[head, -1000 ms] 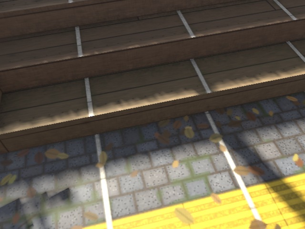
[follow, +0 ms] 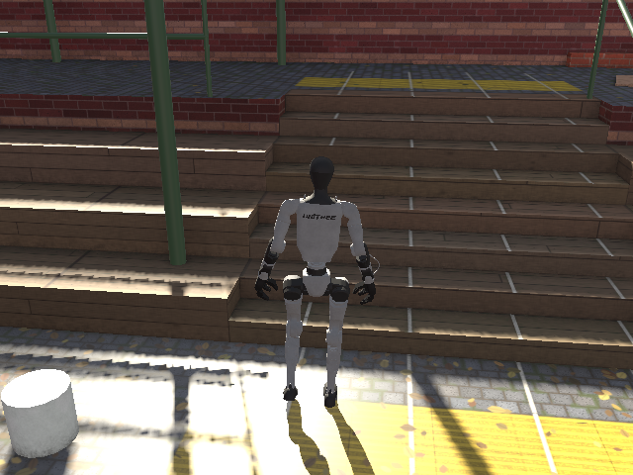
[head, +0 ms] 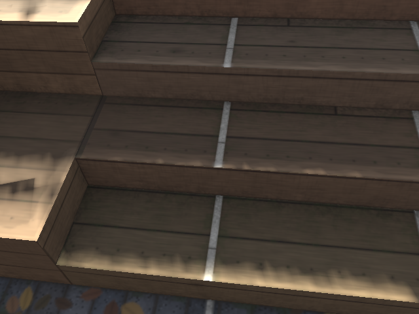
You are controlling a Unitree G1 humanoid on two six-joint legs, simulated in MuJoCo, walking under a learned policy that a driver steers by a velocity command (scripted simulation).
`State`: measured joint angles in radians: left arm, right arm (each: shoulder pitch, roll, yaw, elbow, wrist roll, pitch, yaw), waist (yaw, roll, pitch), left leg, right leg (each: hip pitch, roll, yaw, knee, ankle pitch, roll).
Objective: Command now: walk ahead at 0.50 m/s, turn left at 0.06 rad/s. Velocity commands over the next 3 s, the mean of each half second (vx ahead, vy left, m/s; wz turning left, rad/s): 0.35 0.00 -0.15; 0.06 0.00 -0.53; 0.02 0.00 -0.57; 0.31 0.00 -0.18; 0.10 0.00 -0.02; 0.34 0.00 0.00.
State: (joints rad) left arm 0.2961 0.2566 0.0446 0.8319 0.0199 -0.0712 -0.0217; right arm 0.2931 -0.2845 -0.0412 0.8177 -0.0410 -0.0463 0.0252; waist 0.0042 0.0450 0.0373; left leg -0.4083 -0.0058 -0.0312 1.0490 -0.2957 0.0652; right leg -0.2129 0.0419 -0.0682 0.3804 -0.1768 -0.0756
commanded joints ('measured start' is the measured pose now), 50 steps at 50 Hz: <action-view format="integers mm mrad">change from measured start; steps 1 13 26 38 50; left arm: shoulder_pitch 61 139 94 -99 -131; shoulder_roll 119 115 32 92 174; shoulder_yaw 24 9 33 51 64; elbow -8 107 63 -101 -170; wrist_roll -15 -8 18 -52 -25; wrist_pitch -30 -25 105 138 68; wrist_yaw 1 22 21 25 75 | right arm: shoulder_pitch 30 -239 -109 -171 -210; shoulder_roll -55 -18 -63 -189 -64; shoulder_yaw -8 26 -6 -63 -53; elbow -27 -58 7 -12 -54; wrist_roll -9 2 22 63 34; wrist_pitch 2 -29 -7 37 31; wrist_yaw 8 -11 -75 -80 -92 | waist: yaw -12 20 53 25 -3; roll -127 -140 56 45 -131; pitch -28 8 -85 -97 -143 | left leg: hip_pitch -147 -29 106 161 -283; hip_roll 65 -7 293 373 4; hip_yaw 5 91 47 78 -31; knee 5 -507 -806 -690 -3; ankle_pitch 69 257 473 160 -21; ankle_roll -22 -27 172 84 -154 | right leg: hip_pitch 140 217 -194 -66 155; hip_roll -249 -203 -69 -87 -260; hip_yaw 233 125 67 -22 351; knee -213 -66 782 225 -7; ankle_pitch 285 812 -209 -143 514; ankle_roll -97 -57 107 35 -153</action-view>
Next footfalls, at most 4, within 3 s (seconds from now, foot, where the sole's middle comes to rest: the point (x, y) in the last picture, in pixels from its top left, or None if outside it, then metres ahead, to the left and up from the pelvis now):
0.32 left None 0.32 0.10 -0.78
0.80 right None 0.21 -0.10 -0.78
1.30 left None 0.31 0.08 -0.78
1.66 right None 0.15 -0.10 -0.78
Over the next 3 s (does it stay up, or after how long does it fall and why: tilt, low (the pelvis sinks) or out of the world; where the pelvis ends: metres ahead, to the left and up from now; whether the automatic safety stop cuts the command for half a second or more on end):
stays up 0.38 -0.25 -0.01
